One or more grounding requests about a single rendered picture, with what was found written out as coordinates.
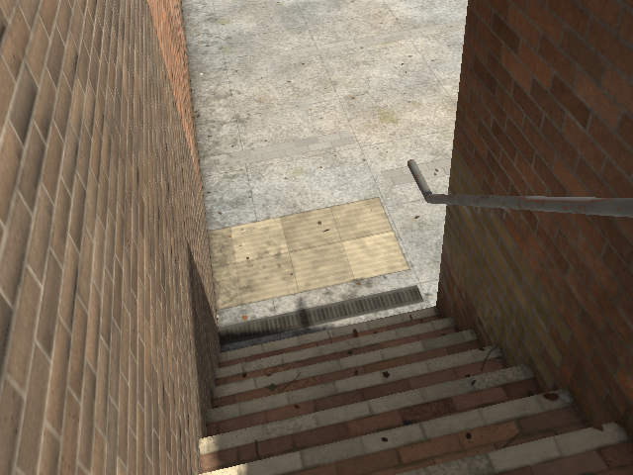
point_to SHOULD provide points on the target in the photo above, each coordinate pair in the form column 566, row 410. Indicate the stairs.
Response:
column 407, row 394

